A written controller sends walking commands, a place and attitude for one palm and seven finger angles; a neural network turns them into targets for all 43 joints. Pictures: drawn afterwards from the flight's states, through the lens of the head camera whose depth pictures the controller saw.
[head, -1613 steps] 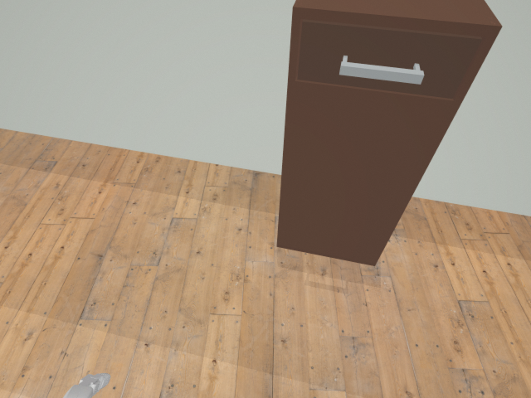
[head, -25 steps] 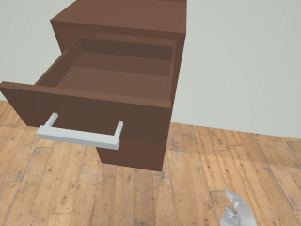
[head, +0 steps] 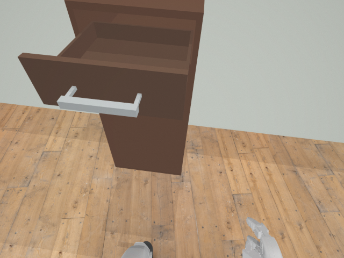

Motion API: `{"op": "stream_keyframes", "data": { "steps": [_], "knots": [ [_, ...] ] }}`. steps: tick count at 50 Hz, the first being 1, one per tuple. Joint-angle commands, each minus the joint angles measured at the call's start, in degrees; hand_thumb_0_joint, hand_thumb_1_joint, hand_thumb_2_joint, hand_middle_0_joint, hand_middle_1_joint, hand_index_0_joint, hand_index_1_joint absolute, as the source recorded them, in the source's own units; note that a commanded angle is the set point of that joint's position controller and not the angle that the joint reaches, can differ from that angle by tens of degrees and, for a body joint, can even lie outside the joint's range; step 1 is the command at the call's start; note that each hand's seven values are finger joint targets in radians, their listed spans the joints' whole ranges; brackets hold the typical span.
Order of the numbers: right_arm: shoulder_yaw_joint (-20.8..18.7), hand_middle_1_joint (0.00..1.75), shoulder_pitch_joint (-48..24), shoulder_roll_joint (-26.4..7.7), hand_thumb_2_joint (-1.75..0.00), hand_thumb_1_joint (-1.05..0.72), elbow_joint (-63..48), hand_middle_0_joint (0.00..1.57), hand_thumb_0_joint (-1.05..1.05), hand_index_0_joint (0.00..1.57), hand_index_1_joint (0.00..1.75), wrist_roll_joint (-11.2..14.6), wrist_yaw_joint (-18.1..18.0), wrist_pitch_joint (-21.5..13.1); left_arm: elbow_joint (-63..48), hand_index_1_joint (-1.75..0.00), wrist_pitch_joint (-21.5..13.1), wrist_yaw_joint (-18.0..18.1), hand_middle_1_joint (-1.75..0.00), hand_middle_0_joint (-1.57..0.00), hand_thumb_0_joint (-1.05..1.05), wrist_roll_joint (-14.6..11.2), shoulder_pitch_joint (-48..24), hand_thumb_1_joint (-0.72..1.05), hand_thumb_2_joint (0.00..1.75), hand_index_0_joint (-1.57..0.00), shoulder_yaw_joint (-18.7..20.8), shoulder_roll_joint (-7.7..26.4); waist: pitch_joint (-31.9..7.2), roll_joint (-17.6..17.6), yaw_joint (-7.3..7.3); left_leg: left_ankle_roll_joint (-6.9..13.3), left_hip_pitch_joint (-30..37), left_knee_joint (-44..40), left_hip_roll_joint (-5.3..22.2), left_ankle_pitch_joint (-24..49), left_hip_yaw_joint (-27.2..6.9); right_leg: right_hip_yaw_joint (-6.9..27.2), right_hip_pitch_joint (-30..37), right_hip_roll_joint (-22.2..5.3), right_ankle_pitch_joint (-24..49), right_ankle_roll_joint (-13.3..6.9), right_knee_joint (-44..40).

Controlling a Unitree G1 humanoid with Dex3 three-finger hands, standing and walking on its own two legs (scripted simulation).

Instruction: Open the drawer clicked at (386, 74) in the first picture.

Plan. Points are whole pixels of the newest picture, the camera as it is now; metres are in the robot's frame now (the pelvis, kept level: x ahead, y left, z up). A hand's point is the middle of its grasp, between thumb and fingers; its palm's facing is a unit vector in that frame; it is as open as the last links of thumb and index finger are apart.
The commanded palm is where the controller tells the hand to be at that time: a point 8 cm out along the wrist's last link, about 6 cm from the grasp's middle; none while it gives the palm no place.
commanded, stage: stop stepping back and stand still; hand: left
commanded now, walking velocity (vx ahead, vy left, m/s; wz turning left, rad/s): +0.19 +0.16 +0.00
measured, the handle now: (102, 100) +0.43 +0.20 +0.15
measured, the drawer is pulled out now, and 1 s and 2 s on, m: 0.30 0.30 0.30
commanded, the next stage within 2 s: let the arm hang, fingers relaxed in 2.00 s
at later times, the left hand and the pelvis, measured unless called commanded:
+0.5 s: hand out of the picture +0.07 +0.24 +0.36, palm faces +0.61 -0.71 -0.34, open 7.4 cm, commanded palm +0.03 +0.30 +0.34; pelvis -0.10 +0.01 +0.03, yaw +1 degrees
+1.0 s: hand out of the picture +0.09 +0.27 +0.35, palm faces +0.61 -0.67 -0.41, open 7.4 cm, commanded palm +0.03 +0.32 +0.34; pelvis -0.10 +0.04 +0.02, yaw +1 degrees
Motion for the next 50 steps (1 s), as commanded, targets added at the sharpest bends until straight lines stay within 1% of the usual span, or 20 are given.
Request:
{"op": "stream_keyframes", "data": {
  "steps": [1, 2, 4, 6, 10, 12, 14, 16, 19, 25, 27, 28, 33, 36, 38, 39, 41, 42, 45, 50],
  "knots": [
    [-2.33, 0.3, -6.46, -9.64, -0.9, -0.9, -4.27, 0.2, 0.0, 0.2, 0.3, -0.11, -0.3, -3.02, 2.44, -0.3, -2.84, -0.16, -0.3, -0.2, 0.0, 0.06, -10.94, 0.9, 0.9, -0.2, 5.02, 16.73, -0.48, -8.95, -1.0, -3.84, 2.93, 35.02, -3.82, -22.79, -2.63, 18.39, -10.5, -24.69, 32.79, -5.91, -26.47],
    [-2.74, 0.3, -6.54, -9.37, -0.9, -0.9, -5.9, 0.2, 0.0, 0.2, 0.3, 1.25, -0.14, -3.45, -0.68, -0.3, -2.21, -0.41, -0.3, -0.2, 0.0, 1.22, -10.89, 0.9, 0.9, -0.2, 3.74, 14.46, -6.3, -10.59, -0.82, -2.84, 4.07, 36.46, -3.95, -22.13, -4.76, 17.25, -8.7, -22.93, 36.48, -6.08, -21.88],
    [-1.9, 0.3, -5.16, -8.08, -0.9, -0.9, -8.12, 0.2, 0.0, 0.2, 0.3, 1.2, -1.37, -1.71, 0.6, -0.3, -0.48, -0.8, -0.3, -0.2, 0.0, 1.0, -1.93, 0.9, 0.9, -0.2, 4.08, 11.47, -4.54, -9.91, -0.96, -1.84, 3.36, 27.8, -1.9, -16.62, -1.96, 8.12, 0.35, -17.26, 48.75, -4.79, -14.02],
    [-1.28, 0.3, -5.76, -8.06, -0.9, -0.9, -8.65, 0.2, 0.0, 0.2, 0.3, 0.99, -2.17, -0.45, 2.47, -0.3, 0.1, -0.54, -0.3, -0.2, 0.0, 1.32, 0.09, 0.9, 0.9, -0.2, 3.72, 10.53, -4.87, -7.45, -0.36, -0.71, 8.15, 14.71, -2.45, -16.1, 1.39, 7.04, 1.85, -15.31, 47.15, -4.46, -13.16],
    [-1.95, 0.3, -3.72, -9.79, -0.9, -0.9, -8.19, 0.2, 0.0, 0.2, 0.3, 0.51, -2.48, -1.38, -0.54, -0.3, 0.61, 0.39, -0.3, -0.2, 0.0, 0.96, 1.31, 0.9, 0.9, -0.2, 1.12, 8.49, -6.69, -5.32, -1.33, 1.73, 20.68, -8.34, -1.7, -7.89, 1.55, 6.34, 2.67, -11.66, 31.21, -0.94, -12.5],
    [-3.72, 0.3, -4.24, -12.51, -0.9, -0.9, -9.91, 0.2, 0.0, 0.2, 0.3, 0.62, -2.36, -1.55, -6.59, -0.3, -0.48, 0.37, -0.3, -0.2, 0.0, 0.99, 2.86, 0.9, 0.9, -0.2, 1.91, 10.62, -10.09, 2.46, -0.5, 4.97, 27.58, -8.4, 6.12, 5.7, -7.06, 3.71, -0.19, -5.87, 26.42, 1.97, -7.11],
    [-3.03, 0.3, -3.43, -10.93, -0.9, -0.9, -10.78, 0.2, 0.0, 0.2, 0.3, 0.16, -1.87, -1.23, -12.39, -0.3, -1.28, 0.5, -0.3, -0.2, 0.0, 1.64, 4.31, 0.9, 0.9, -0.2, 3.15, 11.85, -13.54, 8.08, -1.27, 5.29, 28.2, -6.81, 6.98, 16.21, -9.22, -0.24, -1.42, -2.72, 22.68, 1.98, -3.4],
    [-2.69, 0.3, -4.42, -10.08, -0.9, -0.9, -10.32, 0.2, 0.0, 0.2, 0.3, -0.74, -1.61, -1.52, -15.45, -0.3, -1.74, 0.09, -0.3, -0.2, 0.0, 1.54, 4.8, 0.9, 0.9, -0.2, 2.38, 11.17, -10.98, 12.94, -1.13, 4.66, 24.89, -13.56, 9.01, 5.37, -11.34, -1.42, -4.76, -0.9, 4.45, 2.03, 2.36],
    [-2.56, 0.3, -4.81, -9.74, -0.9, -0.9, -9.38, 0.2, 0.0, 0.2, 0.3, -1.3, -1.79, -2.88, -16.95, -0.3, -2.18, 1.02, -0.3, -0.2, 0.0, 2.52, 0.31, 0.9, 0.9, -0.2, 2.48, 11.77, -5.27, 16.25, -1.34, 7.75, 18.59, -19.47, 12.27, -21.46, -15.17, -0.28, -8.51, -1.59, -0.75, 1.16, 8.35],
    [-2.19, 0.3, -4.72, -10.53, -0.9, -0.9, -8.76, 0.2, 0.0, 0.2, 0.3, -0.73, -2.25, -0.91, 2.22, -0.3, 0.84, 0.94, -0.3, -0.2, 0.0, 2.33, -3.77, 0.9, 0.9, -0.2, 1.15, 10.78, -1.83, 10.75, -1.59, 3.85, 2.4, -13.62, 5.36, -35.94, -5.31, -2.47, 9.46, -1.78, 1.36, -1.26, -11.53],
    [-2.11, 0.3, -4.73, -9.52, -0.9, -0.9, -9.18, 0.2, 0.0, 0.2, 0.3, -0.25, -2.07, 0.54, 8.12, -0.3, 1.16, 0.26, -0.3, -0.2, 0.0, 1.55, -3.68, 0.9, 0.9, -0.2, 1.14, 12.1, -0.31, -8.51, -0.9, 1.37, -2.76, 12.25, -1.26, -26.96, 0.3, 24.11, 6.05, -16.99, -11.86, -9.4, -26.74],
    [-1.75, 0.3, -5.94, -10.15, -0.9, -0.9, -8.49, 0.2, 0.0, 0.2, 0.3, -0.28, -2.07, 0.98, 7.78, -0.3, 0.22, -0.17, -0.3, -0.2, 0.0, 0.8, -7.59, 0.9, 0.9, -0.2, 0.51, 12.57, 2.81, -11.7, -0.35, 0.4, -6.13, 24.63, -2.02, -23.95, 1.45, 30.03, 5.4, -23.6, -3.48, -11.11, -30.35],
    [-1.96, 0.3, -6.26, -9.26, -0.9, -0.9, -9.07, 0.2, 0.0, 0.2, 0.3, 0.25, -1.55, 2.3, 4.68, -0.3, 0.45, -1.34, -0.3, -0.2, 0.0, 1.32, -0.84, 0.9, 0.9, -0.2, -2.93, 6.69, 2.49, -7.58, -0.71, 0.7, 3.11, 20.16, 0.78, -15.54, 1.15, 10.42, -3.38, -17.43, 5.84, -7.59, -25.84],
    [-2.02, 0.3, -7.24, -8.68, -0.9, -0.9, -9.45, 0.2, 0.0, 0.2, 0.3, -0.06, -2.39, 1.29, -3.14, -0.3, -0.08, -0.45, -0.3, -0.2, 0.0, 1.8, 0.48, 0.9, 0.9, -0.2, -3.08, 7.28, 1.37, -10.0, -0.22, 1.46, 14.06, 5.28, -0.27, -15.86, 5.14, 7.51, -5.37, -15.38, 3.76, -6.49, -24.76],
    [-2.24, 0.3, -6.15, -8.67, -0.9, -0.9, -9.39, 0.2, 0.0, 0.2, 0.3, -0.73, -3.16, 0.32, -10.46, -0.3, -0.89, 0.46, -0.3, -0.2, 0.0, 1.76, 0.84, 0.9, 0.9, -0.2, -2.33, 8.43, -2.16, -5.29, -0.8, 1.8, 21.34, -2.89, -2.21, -13.7, 6.61, 5.61, -3.89, -13.14, 3.41, -5.2, -20.59],
    [-2.54, 0.3, -5.4, -9.01, -0.9, -0.9, -10.17, 0.2, 0.0, 0.2, 0.3, -0.85, -3.3, -0.41, -13.6, -0.3, -1.31, 0.64, -0.3, -0.2, 0.0, 1.66, 1.41, 0.9, 0.9, -0.2, -1.81, 8.69, -3.2, -1.34, -1.13, 2.24, 24.09, -6.26, -1.48, -13.55, 4.71, 4.89, -3.92, -11.26, 6.23, -3.87, -15.99],
    [-3.47, 0.3, -5.02, -10.63, -0.9, -0.9, -11.18, 0.2, 0.0, 0.2, 0.3, -0.88, -3.01, -1.32, -19.09, -0.3, -2.56, 1.24, -0.3, -0.2, 0.0, 2.1, 1.66, 0.9, 0.9, -0.2, 0.92, 10.24, -6.81, 15.03, -0.09, 6.75, 29.87, -9.99, 9.24, -5.72, -11.8, -0.19, -9.44, -3.14, 10.27, 0.85, -1.26],
    [-3.5, 0.3, -4.36, -10.53, -0.9, -0.9, -11.22, 0.2, 0.0, 0.2, 0.3, -0.8, -2.62, -1.79, -21.0, -0.3, -3.35, 1.48, -0.3, -0.2, 0.0, 2.35, 0.79, 0.9, 0.9, -0.2, 2.16, 12.31, -8.11, 17.53, -0.14, 8.24, 32.86, -10.93, 13.84, 2.96, -16.79, -1.42, -12.81, -2.02, 3.76, 1.78, 3.8],
    [-3.33, 0.3, -2.87, -9.05, -0.9, -0.9, -8.51, 0.2, 0.0, 0.2, 0.3, -1.52, -1.87, -3.08, -15.27, -0.3, -3.2, 1.57, -0.3, -0.2, 0.0, 2.74, -0.72, 0.9, 0.9, -0.2, 4.72, 13.63, -8.04, 17.37, -0.34, 7.81, 27.42, -12.21, 12.94, 9.24, -11.38, 0.01, -9.35, -2.11, -1.82, 1.55, 6.46],
    [-3.03, 0.3, -2.79, -9.86, -0.9, -0.9, -8.06, 0.2, 0.0, 0.2, 0.3, 0.62, -1.28, -1.82, -1.03, -0.3, -1.36, 0.66, -0.3, -0.2, 0.0, 1.81, 0.0, 0.9, 0.9, -0.2, 5.5, 13.14, -8.08, 6.88, -1.75, 2.32, 18.79, -4.71, 6.43, 4.3, -0.92, 1.4, 7.13, -3.27, 22.34, 0.73, -14.03]
  ]
}}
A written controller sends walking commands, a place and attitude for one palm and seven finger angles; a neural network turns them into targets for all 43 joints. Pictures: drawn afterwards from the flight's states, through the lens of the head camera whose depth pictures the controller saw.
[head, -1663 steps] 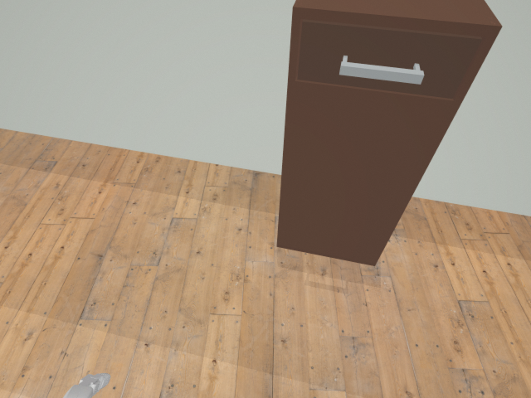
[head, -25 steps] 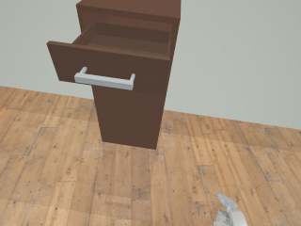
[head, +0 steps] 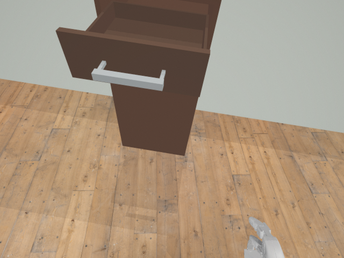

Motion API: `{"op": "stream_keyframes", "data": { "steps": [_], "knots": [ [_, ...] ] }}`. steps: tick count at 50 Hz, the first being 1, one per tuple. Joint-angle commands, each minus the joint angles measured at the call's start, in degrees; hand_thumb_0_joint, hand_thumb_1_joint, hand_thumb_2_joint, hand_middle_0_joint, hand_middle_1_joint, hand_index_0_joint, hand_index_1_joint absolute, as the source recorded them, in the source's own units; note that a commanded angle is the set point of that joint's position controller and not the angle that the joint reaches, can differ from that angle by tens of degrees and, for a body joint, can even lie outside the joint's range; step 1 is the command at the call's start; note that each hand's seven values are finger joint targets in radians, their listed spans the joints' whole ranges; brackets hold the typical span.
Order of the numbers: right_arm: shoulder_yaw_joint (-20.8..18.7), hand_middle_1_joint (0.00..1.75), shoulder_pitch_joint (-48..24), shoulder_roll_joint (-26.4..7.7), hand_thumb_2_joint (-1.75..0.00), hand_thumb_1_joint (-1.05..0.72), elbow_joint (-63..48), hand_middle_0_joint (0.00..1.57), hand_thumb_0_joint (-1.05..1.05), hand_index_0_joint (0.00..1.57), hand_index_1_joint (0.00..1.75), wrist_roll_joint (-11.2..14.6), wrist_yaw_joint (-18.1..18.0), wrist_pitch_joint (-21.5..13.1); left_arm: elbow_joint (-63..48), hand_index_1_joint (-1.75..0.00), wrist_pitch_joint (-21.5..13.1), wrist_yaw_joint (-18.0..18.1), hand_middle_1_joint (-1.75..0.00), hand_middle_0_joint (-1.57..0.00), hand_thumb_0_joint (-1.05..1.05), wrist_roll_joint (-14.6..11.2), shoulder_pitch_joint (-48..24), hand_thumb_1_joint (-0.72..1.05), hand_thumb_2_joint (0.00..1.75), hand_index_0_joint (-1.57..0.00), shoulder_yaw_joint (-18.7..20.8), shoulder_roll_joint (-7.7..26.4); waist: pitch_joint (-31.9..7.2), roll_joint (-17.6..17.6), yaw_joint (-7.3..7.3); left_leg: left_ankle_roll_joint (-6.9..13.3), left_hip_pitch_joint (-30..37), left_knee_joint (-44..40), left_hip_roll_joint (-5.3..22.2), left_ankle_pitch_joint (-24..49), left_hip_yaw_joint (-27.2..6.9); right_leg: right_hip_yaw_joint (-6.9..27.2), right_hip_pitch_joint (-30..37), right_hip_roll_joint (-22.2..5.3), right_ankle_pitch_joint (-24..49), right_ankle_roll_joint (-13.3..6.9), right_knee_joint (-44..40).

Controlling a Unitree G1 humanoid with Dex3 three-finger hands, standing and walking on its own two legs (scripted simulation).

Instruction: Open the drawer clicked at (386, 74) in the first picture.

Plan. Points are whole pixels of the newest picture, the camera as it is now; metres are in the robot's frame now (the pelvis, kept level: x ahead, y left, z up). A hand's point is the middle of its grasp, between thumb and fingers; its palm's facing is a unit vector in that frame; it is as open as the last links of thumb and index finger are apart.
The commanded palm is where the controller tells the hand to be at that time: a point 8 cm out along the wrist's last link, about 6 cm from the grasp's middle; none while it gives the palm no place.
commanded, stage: stop stepping back and stand still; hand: left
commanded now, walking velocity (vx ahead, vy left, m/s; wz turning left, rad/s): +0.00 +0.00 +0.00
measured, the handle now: (130, 74) +0.53 +0.15 +0.12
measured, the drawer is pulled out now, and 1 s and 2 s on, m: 0.30 0.30 0.30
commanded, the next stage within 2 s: let the arm hang, fingers relaxed in 1.00 s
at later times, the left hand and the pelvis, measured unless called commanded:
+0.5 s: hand out of the picture +0.18 +0.24 +0.32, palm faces +0.58 -0.70 -0.42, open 7.4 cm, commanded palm +0.13 +0.30 +0.31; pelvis +0.00 +0.02 +0.01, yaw +0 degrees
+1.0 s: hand out of the picture +0.16 +0.25 +0.32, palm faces +0.59 -0.70 -0.40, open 7.4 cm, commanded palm +0.11 +0.30 +0.31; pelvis -0.02 +0.02 +0.01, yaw +0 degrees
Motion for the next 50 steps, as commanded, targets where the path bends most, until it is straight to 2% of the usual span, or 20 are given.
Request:
{"op": "stream_keyframes", "data": {
  "steps": [1, 2, 3, 4, 6, 10, 12, 16, 17, 19, 22, 27, 31, 34, 36, 37, 42, 43, 45, 50],
  "knots": [
    [-3.0, 0.3, -2.85, -9.47, -0.9, -0.9, -7.04, 0.2, 0.0, 0.2, 0.3, 1.08, 0.01, -1.45, 4.64, -0.3, -0.08, 0.25, -0.3, -0.2, 0.0, -1.4, -3.97, 0.9, 0.9, -0.2, 6.98, 10.29, -12.32, 5.73, -1.8, -0.05, 1.38, -2.65, 4.78, 12.51, -3.87, 7.9, 10.61, -5.1, 20.71, -2.33, -10.92],
    [-2.71, 0.3, -2.78, -9.24, -0.9, -0.9, -6.96, 0.2, 0.0, 0.2, 0.3, 1.02, 0.31, -1.14, 7.78, -0.3, 0.33, 0.12, -0.3, -0.2, 0.0, -1.88, -2.62, 0.9, 0.9, -0.2, 7.38, 10.35, -12.04, 3.03, -1.93, -0.95, 1.87, -0.82, 3.11, 10.35, -2.72, 11.47, 8.96, -8.39, 26.01, -3.59, -12.0],
    [-2.77, 0.3, -2.34, -8.79, -0.9, -0.9, -6.67, 0.2, 0.0, 0.2, 0.3, 1.48, 0.66, -0.65, 7.54, -0.3, 0.63, -0.16, -0.3, -0.2, 0.0, -2.08, -2.18, 0.9, 0.9, -0.2, 5.39, 8.28, -11.64, 0.28, -2.18, -1.37, 1.73, 0.02, 2.18, 7.03, -2.69, 12.14, 8.25, -9.86, 25.24, -3.88, -12.59],
    [-2.89, 0.3, -3.15, -8.62, -0.9, -0.9, -7.07, 0.2, 0.0, 0.2, 0.3, 1.85, 0.82, -0.09, 7.59, -0.3, 1.03, -0.34, -0.3, -0.2, 0.0, -2.42, -0.04, 0.9, 0.9, -0.2, 5.38, 7.69, -10.46, -3.54, -1.81, -1.51, 2.0, 1.3, 1.57, 6.39, -2.38, 12.48, 7.25, -10.55, 26.2, -3.94, -13.61],
    [-2.53, 0.3, -4.58, -8.56, -0.9, -0.9, -7.61, 0.2, 0.0, 0.2, 0.3, 1.9, 0.91, 0.56, 5.99, -0.3, 0.91, -0.79, -0.3, -0.2, 0.0, -2.29, 1.73, 0.9, 0.9, -0.2, 4.77, 7.22, -9.88, -5.49, -1.51, -1.15, 1.29, 0.06, 1.12, 3.82, -2.64, 11.27, 8.1, -11.13, 28.38, -3.85, -13.95],
    [-2.43, 0.3, -5.55, -8.82, -0.9, -0.9, -9.4, 0.2, 0.0, 0.2, 0.3, 1.38, 0.39, 0.66, -1.2, -0.3, 0.49, -1.02, -0.3, -0.2, 0.0, -2.03, 6.03, 0.9, 0.9, -0.2, 3.29, 5.7, -10.65, 1.73, -1.06, 0.19, 6.67, -7.46, 3.88, 16.91, -4.93, 5.67, 6.12, -4.92, 22.72, -0.61, -11.11],
    [-2.47, 0.3, -6.61, -9.05, -0.9, -0.9, -10.12, 0.2, 0.0, 0.2, 0.3, 0.87, -0.11, 0.32, -7.54, -0.3, -0.61, -0.8, -0.3, -0.2, 0.0, -1.81, 5.42, 0.9, 0.9, -0.2, 4.33, 7.47, -11.38, 8.7, -0.14, 1.04, 6.99, -10.12, 5.37, 17.58, -6.55, 4.5, 6.02, -2.74, 19.57, 0.25, -9.18],
    [-2.4, 0.3, -5.58, -8.78, -0.9, -0.9, -10.42, 0.2, 0.0, 0.2, 0.3, 0.17, -0.41, -1.42, -14.1, -0.3, -2.36, -0.1, -0.3, -0.2, 0.0, -1.45, 4.56, 0.9, 0.9, -0.2, 3.59, 6.52, -13.09, 13.05, 0.26, 0.69, 5.06, -11.58, 5.4, 16.07, -7.03, 2.99, 8.29, -1.4, 17.21, 0.18, -7.15],
    [-2.65, 0.3, -5.49, -8.89, -0.9, -0.9, -10.09, 0.2, 0.0, 0.2, 0.3, 0.08, -0.64, -1.83, -15.9, -0.3, -2.79, 0.17, -0.3, -0.2, 0.0, -1.34, 4.03, 0.9, 0.9, -0.2, 4.83, 8.41, -14.12, 13.71, 0.47, 0.55, 6.47, -11.01, 5.36, 16.32, -6.71, 3.25, 7.99, -1.65, 17.59, 0.04, -7.19],
    [-2.54, 0.3, -4.72, -8.67, -0.9, -0.9, -9.56, 0.2, 0.0, 0.2, 0.3, 0.04, -0.82, -2.21, -12.81, -0.3, -2.94, 0.4, -0.3, -0.2, 0.0, -1.35, 3.44, 0.9, 0.9, -0.2, 4.12, 6.96, -13.76, 14.21, 0.15, 0.3, 5.82, -10.95, 5.35, 16.27, -6.33, 3.19, 8.2, -1.7, 17.77, -0.1, -7.42],
    [-2.95, 0.3, -3.71, -9.08, -0.9, -0.9, -8.16, 0.2, 0.0, 0.2, 0.3, 0.33, -1.08, -1.96, -5.15, -0.3, -2.34, 0.41, -0.3, -0.2, 0.0, -1.6, 0.74, 0.9, 0.9, -0.2, 5.31, 7.39, -13.33, 10.89, -0.32, -0.12, 6.3, -11.05, 5.48, 14.45, -5.55, 3.86, 7.68, -1.95, 17.79, -0.19, -8.86],
    [-2.74, 0.3, -3.91, -9.67, -0.9, -0.9, -7.68, 0.2, 0.0, 0.2, 0.3, 1.09, -0.98, -0.9, 8.06, -0.3, -0.51, -0.71, -0.3, -0.2, 0.0, -1.88, -3.91, 0.9, 0.9, -0.2, 2.45, 5.11, -8.32, 7.14, -0.8, 0.02, 3.32, -12.83, 5.32, 6.02, -5.13, 4.72, 5.66, -2.56, 13.5, -0.06, -12.41],
    [-2.16, 0.3, -5.5, -9.44, -0.9, -0.9, -9.07, 0.2, 0.0, 0.2, 0.3, 1.27, -0.4, -0.89, 5.56, -0.3, 0.05, -1.58, -0.3, -0.2, 0.0, -1.62, -3.97, 0.9, 0.9, -0.2, -2.48, 1.69, -5.86, 5.48, -0.74, 0.22, 1.44, -14.38, 4.26, -4.65, -5.77, 5.34, 3.34, -2.97, 6.63, -0.12, -15.51],
    [-1.96, 0.3, -6.46, -9.1, -0.9, -0.9, -10.19, 0.2, 0.0, 0.2, 0.3, 0.93, -0.37, -0.81, -0.86, -0.3, -0.06, -1.35, -0.3, -0.2, 0.0, -1.44, -1.19, 0.9, 0.9, -0.2, -2.89, 1.56, -6.46, 4.07, -0.53, 0.39, 1.06, -14.53, 3.39, -7.85, -5.96, 6.06, 2.98, -3.18, 2.68, -0.15, -17.07],
    [-1.98, 0.3, -6.83, -9.14, -0.9, -0.9, -10.84, 0.2, 0.0, 0.2, 0.3, 0.52, -0.38, -0.88, -6.68, -0.3, -0.39, -1.16, -0.3, -0.2, 0.0, -1.17, -0.25, 0.9, 0.9, -0.2, -1.91, 2.67, -7.44, 5.07, -0.4, 0.26, 0.63, -14.36, 2.66, -8.27, -6.18, 6.36, 3.34, -3.04, 0.95, -0.25, -17.35],
    [-2.12, 0.3, -7.19, -9.22, -0.9, -0.9, -10.78, 0.2, 0.0, 0.2, 0.3, 0.38, -0.75, -0.91, -9.18, -0.3, -0.78, -0.59, -0.3, -0.2, 0.0, -0.96, 0.15, 0.9, 0.9, -0.2, 0.6, 5.67, -7.98, 6.58, -0.1, 0.29, 1.4, -13.9, 2.53, -8.31, -5.75, 6.98, 3.03, -3.28, 0.71, -0.36, -17.47],
    [-2.3, 0.3, -5.76, -8.64, -0.9, -0.9, -9.81, 0.2, 0.0, 0.2, 0.3, -0.13, -1.57, -1.88, -10.53, -0.3, -2.38, 0.62, -0.3, -0.2, 0.0, -1.05, 1.77, 0.9, 0.9, -0.2, 3.62, 7.06, -9.81, 9.89, -0.1, 0.1, 2.08, -13.82, 3.27, -7.18, -6.33, 6.89, 3.67, -2.77, 2.77, -0.75, -15.29],
    [-2.19, 0.3, -5.17, -8.42, -0.9, -0.9, -9.4, 0.2, 0.0, 0.2, 0.3, -0.07, -1.78, -1.99, -8.26, -0.3, -2.43, 0.75, -0.3, -0.2, 0.0, -1.16, 1.3, 0.9, 0.9, -0.2, 3.08, 5.97, -9.32, 10.16, -0.26, 0.13, 1.52, -14.3, 3.64, -6.65, -6.57, 6.2, 4.17, -2.61, 3.68, -0.65, -14.54],
    [-2.4, 0.3, -4.54, -8.81, -0.9, -0.9, -8.61, 0.2, 0.0, 0.2, 0.3, 0.24, -1.82, -2.05, -3.25, -0.3, -2.11, 0.76, -0.3, -0.2, 0.0, -1.3, 0.09, 0.9, 0.9, -0.2, 2.85, 5.0, -8.72, 9.91, -0.46, 0.05, 1.26, -14.77, 4.14, -5.66, -6.53, 5.67, 4.6, -2.13, 4.89, -0.49, -13.89],
    [-2.66, 0.3, -3.79, -9.65, -0.9, -0.9, -7.29, 0.2, 0.0, 0.2, 0.3, 1.04, -1.4, -2.0, 7.47, -0.3, -0.76, 0.11, -0.3, -0.2, 0.0, -1.23, -3.06, 0.9, 0.9, -0.2, 1.14, 4.08, -6.6, 5.08, -0.84, 0.22, 1.72, -13.9, 4.22, -3.26, -5.82, 5.66, 3.38, -2.6, 6.16, -0.06, -15.33]
  ]
}}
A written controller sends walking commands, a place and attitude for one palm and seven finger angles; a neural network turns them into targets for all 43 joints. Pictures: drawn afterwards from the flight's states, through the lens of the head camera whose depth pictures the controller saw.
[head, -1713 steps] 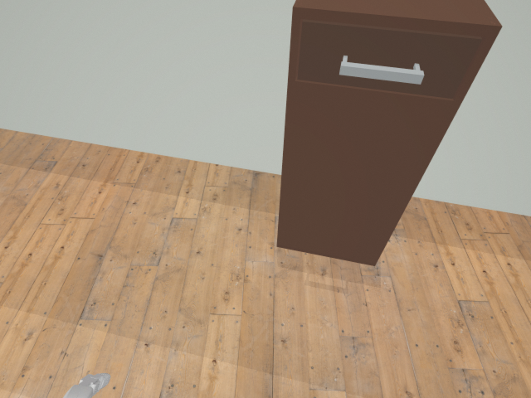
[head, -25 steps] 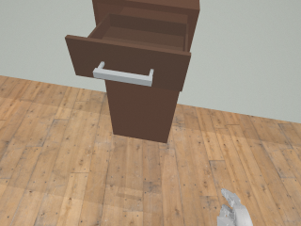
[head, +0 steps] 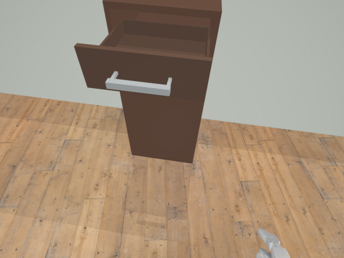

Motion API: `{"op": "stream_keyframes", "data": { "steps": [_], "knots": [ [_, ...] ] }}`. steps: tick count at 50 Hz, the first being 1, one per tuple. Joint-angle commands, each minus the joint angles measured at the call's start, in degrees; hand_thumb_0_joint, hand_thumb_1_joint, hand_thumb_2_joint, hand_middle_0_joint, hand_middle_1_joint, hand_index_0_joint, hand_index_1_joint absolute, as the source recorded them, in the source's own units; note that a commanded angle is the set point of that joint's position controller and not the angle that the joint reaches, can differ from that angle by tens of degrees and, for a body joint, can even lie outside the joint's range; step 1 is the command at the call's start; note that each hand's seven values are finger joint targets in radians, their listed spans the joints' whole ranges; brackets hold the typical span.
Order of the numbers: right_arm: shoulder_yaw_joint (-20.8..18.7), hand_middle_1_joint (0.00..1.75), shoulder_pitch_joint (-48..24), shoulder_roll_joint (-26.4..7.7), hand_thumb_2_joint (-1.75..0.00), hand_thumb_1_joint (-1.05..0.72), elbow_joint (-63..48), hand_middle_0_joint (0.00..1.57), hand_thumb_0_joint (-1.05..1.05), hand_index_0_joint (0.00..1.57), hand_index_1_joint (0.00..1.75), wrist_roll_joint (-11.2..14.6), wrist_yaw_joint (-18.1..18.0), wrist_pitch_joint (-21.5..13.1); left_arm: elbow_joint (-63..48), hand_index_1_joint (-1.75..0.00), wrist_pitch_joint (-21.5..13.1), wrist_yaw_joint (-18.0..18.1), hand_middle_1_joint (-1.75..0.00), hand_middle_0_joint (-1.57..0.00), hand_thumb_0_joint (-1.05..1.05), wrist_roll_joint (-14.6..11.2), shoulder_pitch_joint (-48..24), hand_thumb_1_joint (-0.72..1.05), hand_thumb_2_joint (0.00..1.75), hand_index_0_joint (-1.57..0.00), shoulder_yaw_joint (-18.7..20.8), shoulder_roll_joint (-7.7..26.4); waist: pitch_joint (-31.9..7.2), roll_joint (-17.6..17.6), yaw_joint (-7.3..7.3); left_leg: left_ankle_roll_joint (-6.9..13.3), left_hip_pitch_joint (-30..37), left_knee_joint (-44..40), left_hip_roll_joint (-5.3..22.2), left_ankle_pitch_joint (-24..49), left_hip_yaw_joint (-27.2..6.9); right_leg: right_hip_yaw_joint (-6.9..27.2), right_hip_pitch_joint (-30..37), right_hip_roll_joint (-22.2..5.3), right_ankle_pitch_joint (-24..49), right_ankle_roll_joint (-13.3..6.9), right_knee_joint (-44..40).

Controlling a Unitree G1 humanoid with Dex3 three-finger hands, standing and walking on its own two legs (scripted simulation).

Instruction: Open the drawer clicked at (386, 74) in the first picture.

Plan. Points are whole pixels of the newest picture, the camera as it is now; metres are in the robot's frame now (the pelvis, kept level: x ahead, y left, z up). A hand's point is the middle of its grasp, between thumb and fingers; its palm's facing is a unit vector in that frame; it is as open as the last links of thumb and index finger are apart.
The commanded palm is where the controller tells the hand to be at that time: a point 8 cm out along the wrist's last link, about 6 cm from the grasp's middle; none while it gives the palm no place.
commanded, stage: let the arm hang, fingers relaxed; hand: left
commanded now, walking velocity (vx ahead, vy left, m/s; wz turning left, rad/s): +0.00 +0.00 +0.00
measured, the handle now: (140, 82) +0.55 +0.13 +0.12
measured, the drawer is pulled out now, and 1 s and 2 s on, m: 0.30 0.30 0.30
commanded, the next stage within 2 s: look to check the result in 1.20 s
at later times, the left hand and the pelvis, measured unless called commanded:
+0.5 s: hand out of the picture -0.03 +0.17 -0.19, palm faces +0.05 -0.98 -0.17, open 6.8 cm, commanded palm none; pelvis -0.02 -0.02 -0.01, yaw +2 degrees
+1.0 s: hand out of the picture +0.00 +0.16 -0.17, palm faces +0.03 -0.98 -0.22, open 7.4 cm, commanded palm none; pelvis -0.01 -0.02 +0.00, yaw +1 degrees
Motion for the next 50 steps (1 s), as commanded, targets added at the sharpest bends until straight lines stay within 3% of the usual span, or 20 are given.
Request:
{"op": "stream_keyframes", "data": {
  "steps": [1, 4, 5, 7, 9, 11, 13, 15, 16, 18, 21, 22, 25, 26, 29, 33, 37, 43, 47, 50],
  "knots": [
    [-2.64, 0.3, -6.09, -7.34, -0.9, -0.9, -8.7, 0.2, 0.0, 0.2, 0.3, 0.47, 0.17, -3.37, 2.84, -0.3, 0.72, 0.35, -0.3, -0.2, 0.0, -0.75, -6.22, 0.9, 0.9, -0.2, 3.3, 8.16, -3.43, 0.78, -1.12, -0.98, 0.9, -7.87, 4.71, -7.63, -5.94, 5.65, 0.45, -2.91, -3.35, 0.03, -5.67],
    [-2.7, 0.3, -6.73, -7.32, -0.9, -0.9, -9.4, 0.2, 0.0, 0.2, 0.3, 0.5, 0.67, -3.34, -1.0, -0.3, 0.86, -0.19, -0.3, -0.2, 0.0, -0.7, -4.87, 0.9, 0.9, -0.2, 1.52, 6.74, -4.8, -0.11, -0.93, -1.0, 2.23, -6.85, 4.11, -4.54, -5.68, 5.71, 1.18, -3.22, -1.4, 0.02, -6.02],
    [-4.59, 0.3, -10.35, -19.02, -0.9, -0.9, 4.12, 0.2, 0.0, 0.2, 0.3, 2.72, 3.5, -8.26, 48.45, -0.3, 9.91, -7.19, -0.3, -0.2, 0.0, 1.97, 6.82, 0.9, 0.9, -0.2, -29.08, -9.02, -1.66, 2.57, -3.55, -0.4, -1.98, 1.31, 6.19, 12.92, -9.72, 2.38, -5.15, -5.92, 8.03, -0.56, 7.78],
    [-5.02, 0.3, -6.94, -14.92, -0.9, -0.9, 6.11, 0.2, 0.0, 0.2, 0.3, 0.61, 3.75, -3.51, 50.27, -0.3, 16.62, -9.11, -0.3, -0.2, 0.0, 3.43, 7.52, 0.9, 0.9, -0.2, -28.9, -10.93, -7.27, 4.91, -1.09, 0.57, 3.31, -1.53, 8.08, 28.24, -7.22, 4.39, -4.06, -3.41, 5.28, -0.19, 10.28],
    [-4.12, 0.3, -5.99, -14.11, -0.9, -0.9, 6.57, 0.2, 0.0, 0.2, 0.3, -0.75, 3.69, -0.35, 52.57, -0.3, 17.66, -9.37, -0.3, -0.2, 0.0, 4.36, 2.93, 0.9, 0.9, -0.2, -29.72, -10.81, -6.94, 1.88, -0.67, 4.21, -2.19, -4.57, 10.82, 20.51, -11.88, 4.78, -4.02, -2.28, -7.72, -0.37, 15.74],
    [-3.39, 0.3, -7.93, -14.02, -0.9, -0.9, 6.28, 0.2, 0.0, 0.2, 0.3, -1.68, 3.66, 1.72, 58.48, -0.3, 18.01, -9.51, -0.3, -0.2, 0.0, 4.96, 1.84, 0.9, 0.9, -0.2, -30.44, -9.03, -4.84, -6.04, 0.63, 4.52, -6.6, -4.25, 10.29, 10.7, -11.67, 5.55, -0.66, -2.76, -8.04, -0.9, 13.08],
    [-2.39, 0.3, -7.37, -10.11, -0.9, -0.9, 6.81, 0.2, 0.0, 0.2, 0.3, -1.96, 3.84, 3.22, 66.15, -0.3, 18.2, -9.35, -0.3, -0.2, 0.0, 5.44, 1.89, 0.9, 0.9, -0.2, -31.48, -8.48, -3.34, -14.84, 0.78, 1.68, -5.56, 0.75, 4.69, -0.53, -8.26, 10.21, -1.83, -7.03, -5.56, -1.93, 3.56],
    [-1.62, 0.3, -4.44, -7.13, -0.9, -0.9, 8.35, 0.2, 0.0, 0.2, 0.3, -2.27, 3.93, 5.4, 72.92, -0.3, 18.77, -9.06, -0.3, -0.2, 0.0, 5.26, -0.62, 0.9, 0.9, -0.2, -32.65, -6.7, -0.72, -21.71, -0.72, -0.54, -1.49, 8.07, -2.22, -10.05, -2.91, 15.71, -8.19, -12.8, -10.51, -5.0, -6.03],
    [-1.87, 0.3, -4.59, -7.57, -0.9, -0.9, 9.08, 0.2, 0.0, 0.2, 0.3, -2.66, 3.81, 6.23, 75.64, -0.3, 19.03, -8.79, -0.3, -0.2, 0.0, 4.94, -2.14, 0.9, 0.9, -0.2, -33.21, -6.94, -0.05, -18.73, -0.53, -0.77, -0.45, 11.51, -2.62, -12.87, -2.58, 16.44, -9.81, -13.1, -12.3, -6.61, -7.3],
    [-1.95, 0.3, -2.6, -6.31, -0.9, -0.9, 10.9, 0.2, 0.0, 0.2, 0.3, -2.59, 3.63, 6.91, 80.43, -0.3, 19.07, -8.28, -0.3, -0.2, 0.0, 4.6, -4.14, 0.9, 0.9, -0.2, -33.95, -7.89, 0.9, -4.68, -1.87, -1.24, 3.01, 11.54, -1.98, -10.11, -2.38, 15.5, -11.56, -12.37, -13.19, -8.08, -7.0],
    [-1.9, 0.3, -0.5, -5.01, -0.9, -0.9, 12.83, 0.2, 0.0, 0.2, 0.3, -2.84, 2.96, 6.72, 86.95, -0.3, 18.29, -7.93, -0.3, -0.2, 0.0, 3.81, 0.64, 0.9, 0.9, -0.2, -33.09, -12.14, -3.35, 10.6, -1.25, -0.24, 5.49, 0.69, 2.34, -1.67, -8.8, 10.25, -7.01, -7.72, -10.08, -4.73, -1.33],
    [-2.03, 0.3, -0.48, -6.44, -0.9, -0.9, 13.24, 0.2, 0.0, 0.2, 0.3, -2.81, 2.83, 6.99, 88.73, -0.3, 18.5, -7.93, -0.3, -0.2, 0.0, 3.7, 2.03, 0.9, 0.9, -0.2, -33.48, -12.18, -4.15, 15.12, -0.56, 0.65, 2.67, -3.61, 4.75, -6.13, -11.98, 7.4, -3.55, -5.18, -11.34, -3.47, 0.47],
    [-3.19, 0.3, -0.44, -8.38, -0.9, -0.9, 15.17, 0.2, 0.0, 0.2, 0.3, -3.03, 2.56, 8.21, 94.68, -0.3, 19.35, -8.34, -0.3, -0.2, 0.0, 3.95, 6.47, 0.9, 0.9, -0.2, -33.64, -12.9, 0.34, 20.03, 0.94, 1.84, -8.48, -16.29, 7.02, -30.84, -17.01, 2.93, 1.56, -0.42, -14.81, -2.26, 7.58],
    [-3.34, 0.3, -0.53, -8.54, -0.9, -0.9, 15.67, 0.2, 0.0, 0.2, 0.3, -2.91, 2.38, 8.32, 96.51, -0.3, 19.43, -8.45, -0.3, -0.2, 0.0, 4.06, 8.04, 0.9, 0.9, -0.2, -33.75, -13.45, 0.43, 19.81, 1.55, 2.59, -10.34, -18.75, 8.18, -32.03, -18.29, 2.47, 3.34, 0.41, -13.33, -2.06, 11.17],
    [-3.59, 0.3, 1.23, -7.82, -0.9, -0.9, 17.44, 0.2, 0.0, 0.2, 0.3, -2.39, 1.93, 7.97, 100.14, -0.3, 19.11, -8.49, -0.3, -0.2, 0.0, 4.23, 9.45, 0.9, 0.9, -0.2, -34.79, -15.57, -0.17, 5.54, 1.85, 2.46, -5.45, -16.24, 7.51, -23.98, -15.91, 4.11, 3.34, -0.48, -8.39, -1.9, 5.06],
    [-3.52, 0.3, 4.41, -5.45, -0.9, -0.9, 19.94, 0.2, 0.0, 0.2, 0.3, -1.94, 2.38, 7.82, 101.95, -0.3, 17.88, -8.0, -0.3, -0.2, 0.0, 3.95, 7.16, 0.9, 0.9, -0.2, -34.89, -12.84, 1.94, -2.08, -0.35, 0.09, 2.01, -7.41, 2.26, -13.61, -9.2, 11.38, -3.33, -5.5, -16.08, -3.45, -6.82],
    [-3.39, 0.3, 6.43, -4.39, -0.9, -0.9, 22.34, 0.2, 0.0, 0.2, 0.3, -1.57, 2.62, 7.86, 102.83, -0.3, 17.34, -7.52, -0.3, -0.2, 0.0, 3.66, 3.2, 0.9, 0.9, -0.2, -34.78, -11.3, 5.09, -9.2, -2.09, -0.28, 10.14, -1.17, 1.14, -5.88, -6.15, 13.27, -12.98, -8.29, -23.07, -4.67, -12.62],
    [-2.56, 0.3, 7.12, -2.14, -0.9, -0.9, 24.33, 0.2, 0.0, 0.2, 0.3, -2.25, 2.6, 7.84, 103.9, -0.3, 17.97, -7.07, -0.3, -0.2, 0.0, 3.82, 3.05, 0.9, 0.9, -0.2, -34.99, -13.71, 9.58, -2.96, -1.81, -0.29, 6.68, -4.66, 2.32, -9.03, -7.43, 11.99, -14.08, -6.67, -23.83, -3.78, -10.35],
    [-2.57, 0.3, 5.74, -2.2, -0.9, -0.9, 24.13, 0.2, 0.0, 0.2, 0.3, -2.55, 2.52, 7.46, 104.16, -0.3, 18.27, -7.17, -0.3, -0.2, 0.0, 3.88, 4.64, 0.9, 0.9, -0.2, -34.84, -14.38, 10.4, 0.29, 0.08, 0.18, 0.48, -11.24, 3.78, -15.99, -10.39, 10.31, -8.34, -4.11, -20.42, -2.55, -7.14],
    [-2.45, 0.3, 5.16, -2.1, -0.9, -0.9, 23.94, 0.2, 0.0, 0.2, 0.3, -2.56, 2.38, 6.95, 104.04, -0.3, 18.08, -7.29, -0.3, -0.2, 0.0, 3.88, 4.53, 0.9, 0.9, -0.2, -34.93, -15.09, 9.49, 1.03, 0.39, -0.01, -0.64, -11.89, 3.48, -14.17, -10.27, 10.18, -4.95, -4.28, -14.89, -2.54, -6.02]
  ]
}}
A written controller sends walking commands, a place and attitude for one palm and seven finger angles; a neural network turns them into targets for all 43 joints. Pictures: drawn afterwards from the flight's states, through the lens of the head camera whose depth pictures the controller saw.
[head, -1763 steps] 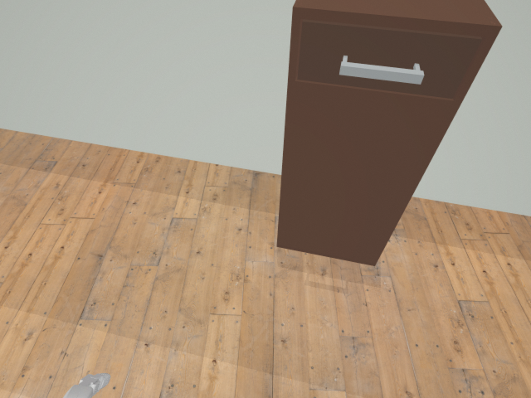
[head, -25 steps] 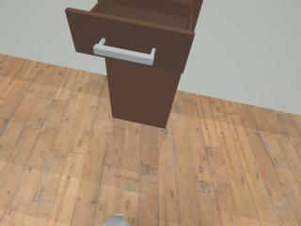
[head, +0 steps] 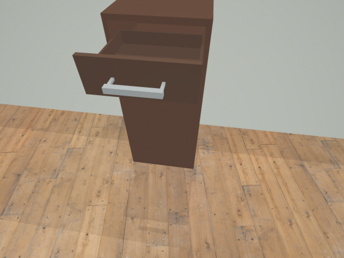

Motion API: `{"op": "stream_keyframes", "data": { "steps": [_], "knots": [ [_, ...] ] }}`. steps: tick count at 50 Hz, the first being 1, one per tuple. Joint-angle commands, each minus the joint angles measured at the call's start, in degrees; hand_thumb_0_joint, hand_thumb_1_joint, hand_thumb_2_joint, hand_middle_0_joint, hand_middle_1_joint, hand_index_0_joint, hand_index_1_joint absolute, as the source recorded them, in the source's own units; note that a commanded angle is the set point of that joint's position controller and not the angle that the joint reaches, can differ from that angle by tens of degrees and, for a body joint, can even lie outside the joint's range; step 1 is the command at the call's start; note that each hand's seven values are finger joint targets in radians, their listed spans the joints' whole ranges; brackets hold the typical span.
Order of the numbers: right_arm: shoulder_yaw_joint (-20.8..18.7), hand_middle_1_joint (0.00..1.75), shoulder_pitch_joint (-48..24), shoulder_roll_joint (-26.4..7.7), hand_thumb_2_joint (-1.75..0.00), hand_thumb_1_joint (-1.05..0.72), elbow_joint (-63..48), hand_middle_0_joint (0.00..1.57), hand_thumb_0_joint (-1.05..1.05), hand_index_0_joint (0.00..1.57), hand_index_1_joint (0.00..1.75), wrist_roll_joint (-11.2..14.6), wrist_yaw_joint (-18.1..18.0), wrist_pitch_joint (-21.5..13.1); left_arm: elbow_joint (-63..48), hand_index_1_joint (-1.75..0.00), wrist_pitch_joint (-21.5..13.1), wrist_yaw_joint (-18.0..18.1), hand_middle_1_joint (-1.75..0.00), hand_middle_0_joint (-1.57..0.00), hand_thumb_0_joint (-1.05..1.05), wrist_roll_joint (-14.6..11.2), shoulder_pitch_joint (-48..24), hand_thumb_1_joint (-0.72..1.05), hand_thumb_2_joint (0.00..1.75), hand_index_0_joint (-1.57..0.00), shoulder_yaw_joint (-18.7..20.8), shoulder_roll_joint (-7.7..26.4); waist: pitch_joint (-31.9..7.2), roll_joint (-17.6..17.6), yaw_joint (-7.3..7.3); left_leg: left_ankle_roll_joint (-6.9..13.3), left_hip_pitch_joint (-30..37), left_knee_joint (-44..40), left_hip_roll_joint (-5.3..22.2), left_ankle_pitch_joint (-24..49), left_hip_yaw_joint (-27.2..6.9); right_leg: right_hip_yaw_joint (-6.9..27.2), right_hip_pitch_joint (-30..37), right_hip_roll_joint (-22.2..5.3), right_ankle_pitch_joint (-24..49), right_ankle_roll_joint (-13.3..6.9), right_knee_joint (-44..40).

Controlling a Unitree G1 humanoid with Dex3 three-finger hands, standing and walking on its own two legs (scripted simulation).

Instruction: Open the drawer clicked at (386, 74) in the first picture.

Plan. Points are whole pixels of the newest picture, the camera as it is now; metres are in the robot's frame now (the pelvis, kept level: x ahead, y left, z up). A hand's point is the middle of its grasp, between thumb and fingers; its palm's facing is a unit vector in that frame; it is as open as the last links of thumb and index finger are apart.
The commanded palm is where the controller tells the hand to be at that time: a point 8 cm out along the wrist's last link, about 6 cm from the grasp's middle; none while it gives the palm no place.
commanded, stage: let the arm hang, fingers relaxed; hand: left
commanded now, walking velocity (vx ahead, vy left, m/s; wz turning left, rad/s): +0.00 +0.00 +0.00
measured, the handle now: (135, 87) +0.56 +0.14 +0.12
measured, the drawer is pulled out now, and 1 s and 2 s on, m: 0.30 0.30 0.30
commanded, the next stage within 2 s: look to check the result in 0.20 s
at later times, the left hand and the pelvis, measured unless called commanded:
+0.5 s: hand out of the picture +0.02 +0.18 -0.17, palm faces +0.01 -0.98 -0.21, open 7.4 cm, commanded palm none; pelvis +0.03 +0.00 +0.00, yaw +0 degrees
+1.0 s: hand out of the picture +0.04 +0.18 -0.17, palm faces +0.00 -0.98 -0.21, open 7.4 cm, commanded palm none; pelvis +0.04 +0.00 +0.01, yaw -1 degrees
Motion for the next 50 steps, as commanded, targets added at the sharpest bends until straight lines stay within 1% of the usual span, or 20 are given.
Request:
{"op": "stream_keyframes", "data": {
  "steps": [1, 4, 6, 7, 8, 13, 17, 20, 22, 27, 31, 32, 34, 36, 37, 39, 42, 45, 47, 50],
  "knots": [
    [-0.78, 0.3, 2.82, -4.82, -0.9, -0.9, -1.31, 0.2, 0.0, 0.2, 0.3, -0.22, -0.3, -1.3, -0.73, -0.3, -0.6, 0.29, -0.3, -0.2, 0.0, -0.33, 4.62, 0.9, 0.9, -0.2, 1.43, 6.69, 7.62, 1.34, 0.96, 0.84, -2.58, -10.27, 5.05, -13.4, -7.98, 7.48, -4.56, -5.45, -9.69, -1.19, -8.79],
    [-0.77, 0.3, 3.0, -4.57, -0.9, -0.9, -1.12, 0.2, 0.0, 0.2, 0.3, -0.05, -0.41, -1.92, -1.0, -0.3, -0.99, 0.32, -0.3, -0.2, 0.0, -0.48, 3.99, 0.9, 0.9, -0.2, 1.45, 6.54, 4.08, 1.96, 1.12, 0.64, -1.21, -10.06, 5.35, -10.32, -7.78, 6.98, -1.09, -5.7, -4.79, -1.16, -7.92],
    [-0.69, 0.3, 3.04, -4.28, -0.9, -0.9, -0.9, 0.2, 0.0, 0.2, 0.3, 0.1, -0.53, -2.17, -0.87, -0.3, -1.22, 0.4, -0.3, -0.2, 0.0, -0.59, 3.21, 0.9, 0.9, -0.2, 1.4, 6.47, 3.31, 1.93, 1.07, 0.49, 0.07, -8.99, 5.41, -5.06, -7.05, 6.71, 0.21, -6.1, -0.47, -1.28, -7.61],
    [-0.76, 0.3, 3.08, -4.19, -0.9, -0.9, -1.04, 0.2, 0.0, 0.2, 0.3, 0.25, -0.61, -2.27, -0.86, -0.3, -1.41, 0.45, -0.3, -0.2, 0.0, -0.68, 3.38, 0.9, 0.9, -0.2, 1.4, 6.66, 2.76, 0.15, 1.14, 0.56, 1.1, -8.33, 5.56, -2.49, -6.7, 6.52, 0.76, -6.14, 0.97, -1.29, -7.85],
    [-0.71, 0.3, 3.13, -4.12, -0.9, -0.9, -0.8, 0.2, 0.0, 0.2, 0.3, 0.22, -0.65, -2.27, -0.74, -0.3, -1.43, 0.51, -0.3, -0.2, 0.0, -0.72, 2.94, 0.9, 0.9, -0.2, 1.19, 6.35, 2.67, 0.59, 0.85, 0.41, 1.84, -7.7, 5.45, -0.87, -6.23, 6.74, 0.7, -6.54, 2.05, -1.31, -7.98],
    [-0.6, 0.3, 3.6, -3.86, -0.9, -0.9, -0.03, 0.2, 0.0, 0.2, 0.3, 0.37, -0.82, -2.05, -0.28, -0.3, -1.39, 0.74, -0.3, -0.2, 0.0, -0.8, 2.22, 0.9, 0.9, -0.2, 1.13, 6.09, 2.26, -0.46, 0.35, 0.22, 4.02, -6.88, 5.68, 2.52, -5.61, 6.15, 0.88, -6.6, 4.33, -1.16, -7.81],
    [-0.48, 0.3, 3.0, -3.73, -0.9, -0.9, 0.13, 0.2, 0.0, 0.2, 0.3, 0.57, -0.84, -1.71, 0.19, -0.3, -1.24, 0.84, -0.3, -0.2, 0.0, -0.82, 2.76, 0.9, 0.9, -0.2, 1.1, 5.74, 3.36, -1.29, 0.49, 0.31, 4.59, -7.13, 5.62, 1.22, -5.49, 6.15, 0.05, -6.36, 2.55, -1.01, -8.51],
    [-0.53, 0.3, 2.6, -3.83, -0.9, -0.9, 0.25, 0.2, 0.0, 0.2, 0.3, 0.42, -0.8, -1.54, 0.62, -0.3, -1.19, 0.86, -0.3, -0.2, 0.0, -0.73, 2.8, 0.9, 0.9, -0.2, 0.96, 5.66, 3.3, -0.67, 0.16, 0.18, 5.26, -7.15, 5.55, 0.81, -5.27, 6.38, -0.24, -6.62, 2.41, -0.88, -8.72],
    [-0.56, 0.3, 2.24, -3.73, -0.9, -0.9, 0.25, 0.2, 0.0, 0.2, 0.3, 0.63, -0.79, -1.46, 0.74, -0.3, -1.27, 0.96, -0.3, -0.2, 0.0, -0.7, 2.99, 0.9, 0.9, -0.2, 0.95, 5.54, 3.54, -1.81, 0.22, 0.3, 5.88, -7.1, 5.67, 0.99, -5.13, 6.35, -0.69, -6.42, 2.42, -0.85, -8.91],
    [-0.43, 0.3, 1.46, -3.9, -0.9, -0.9, 0.39, 0.2, 0.0, 0.2, 0.3, 0.57, -0.75, -1.34, 1.05, -0.3, -1.32, 0.97, -0.3, -0.2, 0.0, -0.62, 3.24, 0.9, 0.9, -0.2, 0.85, 5.26, 4.29, -2.16, 0.14, 0.31, 6.1, -7.48, 5.67, 0.01, -5.09, 6.45, -1.05, -6.42, 1.29, -0.66, -9.55],
    [-0.36, 0.3, 0.9, -4.43, -0.9, -0.9, 0.53, 0.2, 0.0, 0.2, 0.3, 0.46, -0.83, -1.55, 1.28, -0.3, -1.3, 0.89, -0.3, -0.2, 0.0, -0.61, 2.96, 0.9, 0.9, -0.2, 0.78, 5.39, 3.83, -0.5, 0.05, 0.21, 6.41, -7.63, 5.65, 1.43, -5.23, 6.47, -0.21, -6.62, 3.15, -0.59, -9.08],
    [-0.3, 0.3, 0.65, -4.32, -0.9, -0.9, 0.36, 0.2, 0.0, 0.2, 0.3, 0.63, -0.78, -1.51, 1.33, -0.3, -1.36, 0.92, -0.3, -0.2, 0.0, -0.64, 3.42, 0.9, 0.9, -0.2, 0.8, 5.51, 4.07, -1.59, 0.31, 0.32, 6.67, -7.64, 5.73, 1.08, -5.0, 6.28, -0.44, -6.53, 2.56, -0.57, -9.37],
    [-0.3, 0.3, 0.54, -4.5, -0.9, -0.9, 0.44, 0.2, 0.0, 0.2, 0.3, 0.49, -0.83, -1.59, 1.49, -0.3, -1.26, 0.86, -0.3, -0.2, 0.0, -0.6, 2.92, 0.9, 0.9, -0.2, 0.8, 5.61, 3.89, -0.31, 0.05, 0.28, 6.62, -7.81, 5.69, 1.44, -5.34, 6.48, -0.12, -6.63, 3.15, -0.59, -9.12],
    [-0.31, 0.3, 0.14, -4.66, -0.9, -0.9, 0.48, 0.2, 0.0, 0.2, 0.3, 0.47, -0.82, -1.54, 1.55, -0.3, -1.31, 0.82, -0.3, -0.2, 0.0, -0.6, 3.15, 0.9, 0.9, -0.2, 0.72, 5.49, 4.19, -0.65, 0.13, 0.17, 6.56, -7.82, 5.63, 0.82, -5.17, 6.49, -0.26, -6.67, 2.76, -0.57, -9.4],
    [-0.37, 0.3, 0.23, -4.57, -0.9, -0.9, 0.3, 0.2, 0.0, 0.2, 0.3, 0.61, -0.79, -1.51, 1.43, -0.3, -1.41, 0.84, -0.3, -0.2, 0.0, -0.6, 3.43, 0.9, 0.9, -0.2, 0.73, 5.6, 4.38, -1.99, 0.3, 0.24, 6.65, -7.71, 5.62, 0.67, -5.02, 6.45, -0.36, -6.49, 2.22, -0.5, -9.71],
    [-0.34, 0.3, 0.14, -4.65, -0.9, -0.9, 0.45, 0.2, 0.0, 0.2, 0.3, 0.46, -0.84, -1.59, 1.47, -0.3, -1.36, 0.8, -0.3, -0.2, 0.0, -0.61, 3.1, 0.9, 0.9, -0.2, 0.78, 5.65, 3.83, -0.7, 0.16, 0.19, 6.77, -7.57, 5.64, 1.53, -5.03, 6.59, -0.01, -6.77, 3.23, -0.57, -9.49],
    [-0.33, 0.3, 0.11, -4.66, -0.9, -0.9, 0.41, 0.2, 0.0, 0.2, 0.3, 0.6, -0.88, -1.65, 1.29, -0.3, -1.46, 0.8, -0.3, -0.2, 0.0, -0.66, 3.25, 0.9, 0.9, -0.2, 0.84, 5.65, 3.31, -1.51, 0.35, 0.28, 7.11, -7.39, 5.69, 2.15, -4.91, 6.47, 0.57, -6.63, 3.8, -0.61, -9.46],
    [-0.38, 0.3, 0.04, -4.91, -0.9, -0.9, 0.47, 0.2, 0.0, 0.2, 0.3, 0.44, -0.85, -1.63, 1.25, -0.3, -1.34, 0.74, -0.3, -0.2, 0.0, -0.66, 2.8, 0.9, 0.9, -0.2, 0.77, 5.86, 3.55, -0.83, 0.21, 0.17, 6.92, -7.39, 5.69, 2.29, -4.98, 6.41, 0.49, -6.82, 4.15, -0.57, -9.2],
    [-0.35, 0.3, 0.15, -4.65, -0.9, -0.9, 0.47, 0.2, 0.0, 0.2, 0.3, 0.59, -0.87, -1.62, 1.08, -0.3, -1.47, 0.8, -0.3, -0.2, 0.0, -0.69, 3.11, 0.9, 0.9, -0.2, 0.81, 5.8, 3.27, -2.08, 0.39, 0.26, 7.13, -7.11, 5.65, 2.77, -4.83, 6.56, 0.84, -6.67, 4.67, -0.6, -9.4],
    [-0.46, 0.3, 0.2, -4.89, -0.9, -0.9, 0.58, 0.2, 0.0, 0.2, 0.3, 0.47, -0.92, -1.67, 0.94, -0.3, -1.44, 0.81, -0.3, -0.2, 0.0, -0.68, 2.53, 0.9, 0.9, -0.2, 0.85, 6.09, 2.45, -1.21, 0.15, 0.1, 7.46, -6.73, 5.7, 4.26, -4.74, 6.48, 1.39, -6.95, 6.84, -0.57, -8.8]
  ]
}}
